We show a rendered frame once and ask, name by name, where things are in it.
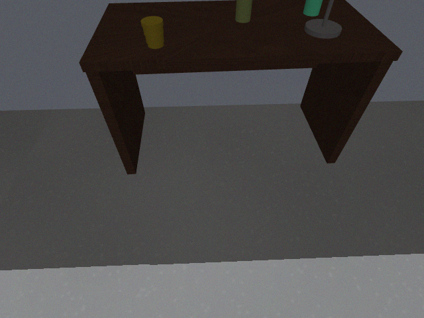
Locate desk lamp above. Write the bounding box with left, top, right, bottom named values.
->
left=304, top=0, right=342, bottom=38

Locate desk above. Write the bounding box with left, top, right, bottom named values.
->
left=79, top=0, right=403, bottom=174

